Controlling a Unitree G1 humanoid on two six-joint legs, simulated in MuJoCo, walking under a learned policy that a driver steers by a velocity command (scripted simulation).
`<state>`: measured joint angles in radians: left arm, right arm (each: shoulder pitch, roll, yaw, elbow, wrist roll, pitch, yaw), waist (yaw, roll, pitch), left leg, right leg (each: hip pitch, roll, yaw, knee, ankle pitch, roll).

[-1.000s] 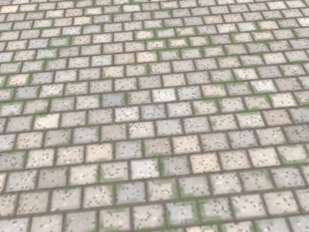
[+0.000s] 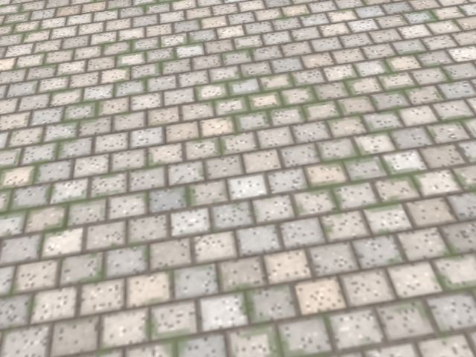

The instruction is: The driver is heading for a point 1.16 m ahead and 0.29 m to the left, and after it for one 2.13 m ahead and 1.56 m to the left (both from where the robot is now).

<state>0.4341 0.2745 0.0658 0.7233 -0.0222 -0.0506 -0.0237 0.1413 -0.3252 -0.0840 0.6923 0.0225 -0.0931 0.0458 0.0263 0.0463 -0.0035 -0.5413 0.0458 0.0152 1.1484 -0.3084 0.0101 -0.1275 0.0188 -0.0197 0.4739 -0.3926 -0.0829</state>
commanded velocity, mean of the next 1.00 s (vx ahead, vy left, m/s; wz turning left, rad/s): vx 0.93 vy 0.00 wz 0.52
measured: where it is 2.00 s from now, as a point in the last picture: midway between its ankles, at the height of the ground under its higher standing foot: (109, 122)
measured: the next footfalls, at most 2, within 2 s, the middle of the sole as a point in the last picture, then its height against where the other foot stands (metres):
left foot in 0.32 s outside the picture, level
right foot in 0.74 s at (277, 238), level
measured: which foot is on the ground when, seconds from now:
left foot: up 0.00-0.30, down 0.32-0.74, up 0.76-1.00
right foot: down 0.00-0.32, up 0.34-0.72, down 0.74-1.00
